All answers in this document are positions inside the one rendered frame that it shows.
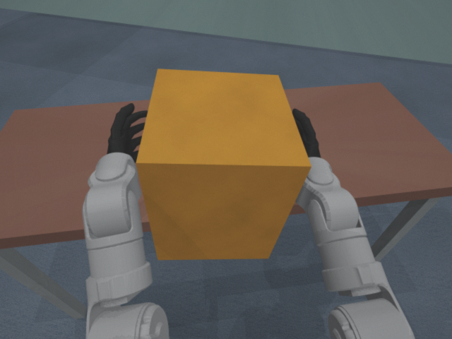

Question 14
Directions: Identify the table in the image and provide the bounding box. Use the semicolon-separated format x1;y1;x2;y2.
0;82;452;319

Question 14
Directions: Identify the robot right upper arm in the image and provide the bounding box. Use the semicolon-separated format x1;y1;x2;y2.
328;298;413;339

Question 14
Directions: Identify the right robot hand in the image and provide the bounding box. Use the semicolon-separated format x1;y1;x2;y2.
292;109;321;157

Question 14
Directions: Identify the carton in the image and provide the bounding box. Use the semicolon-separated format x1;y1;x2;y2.
136;69;311;260

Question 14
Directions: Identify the robot left upper arm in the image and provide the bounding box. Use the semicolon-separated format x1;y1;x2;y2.
88;302;170;339

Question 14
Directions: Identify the robot left forearm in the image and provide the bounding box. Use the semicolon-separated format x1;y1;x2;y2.
82;153;153;339

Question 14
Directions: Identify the left robot hand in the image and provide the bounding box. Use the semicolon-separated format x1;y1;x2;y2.
107;103;148;163

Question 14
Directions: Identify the robot right forearm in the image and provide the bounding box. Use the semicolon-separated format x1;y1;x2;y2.
296;157;415;339

